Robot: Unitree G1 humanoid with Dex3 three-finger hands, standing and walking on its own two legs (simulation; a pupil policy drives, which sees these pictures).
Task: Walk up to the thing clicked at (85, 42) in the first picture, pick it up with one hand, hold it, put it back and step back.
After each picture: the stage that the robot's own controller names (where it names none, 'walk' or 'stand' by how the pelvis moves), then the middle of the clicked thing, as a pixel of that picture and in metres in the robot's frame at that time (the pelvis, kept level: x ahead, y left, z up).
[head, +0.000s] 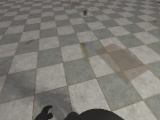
stand; (85, 44) +1.59 +0.18 -0.72
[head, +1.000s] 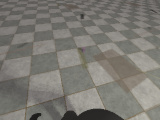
walk; (83, 49) +1.45 +0.15 -0.71
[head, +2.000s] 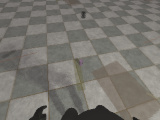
walk; (80, 62) +0.95 +0.15 -0.72
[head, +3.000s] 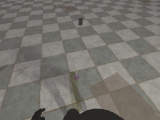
walk; (76, 77) +0.69 +0.20 -0.71
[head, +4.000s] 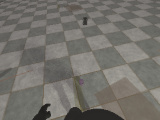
stand; (81, 82) +0.58 +0.16 -0.70
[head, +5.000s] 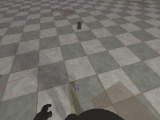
stand; (77, 87) +0.52 +0.18 -0.72
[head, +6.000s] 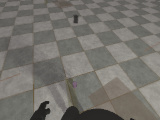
stand; (74, 85) +0.49 +0.19 -0.71
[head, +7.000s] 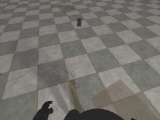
stand; (77, 86) +0.51 +0.18 -0.72
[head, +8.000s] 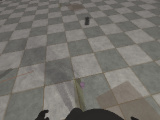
stand; (82, 85) +0.53 +0.13 -0.72
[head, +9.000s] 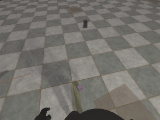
stand; (79, 88) +0.50 +0.15 -0.72
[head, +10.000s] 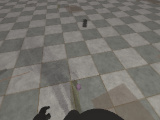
stand; (78, 87) +0.51 +0.16 -0.72
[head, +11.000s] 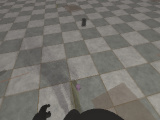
stand; (78, 87) +0.49 +0.17 -0.72
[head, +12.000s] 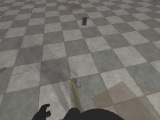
stand; (78, 85) +0.52 +0.15 -0.72
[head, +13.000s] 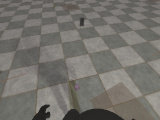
stand; (77, 87) +0.48 +0.17 -0.72
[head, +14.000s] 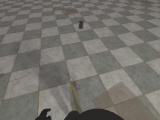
stand; (78, 88) +0.52 +0.16 -0.72
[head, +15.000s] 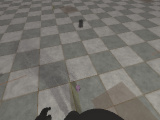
stand; (78, 88) +0.50 +0.16 -0.72
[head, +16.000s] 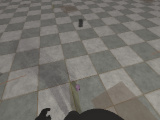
stand; (77, 88) +0.50 +0.16 -0.72
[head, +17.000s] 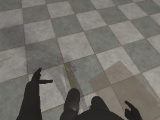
go down; (73, 69) +0.53 +0.18 -0.59
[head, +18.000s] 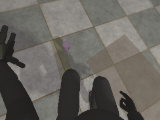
go down; (66, 47) +0.56 +0.28 -0.35
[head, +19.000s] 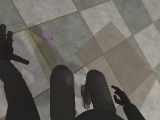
close in; (47, 37) +0.53 +0.32 -0.28
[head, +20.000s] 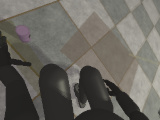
close; (24, 34) +0.50 +0.37 -0.23
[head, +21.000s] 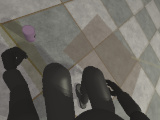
lift; (29, 34) +0.50 +0.36 -0.23
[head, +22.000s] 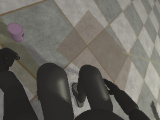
lift; (16, 33) +0.49 +0.38 -0.22
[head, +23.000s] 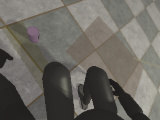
lift; (33, 35) +0.50 +0.37 -0.22
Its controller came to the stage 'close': yes
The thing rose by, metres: 0.00
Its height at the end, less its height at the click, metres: +0.00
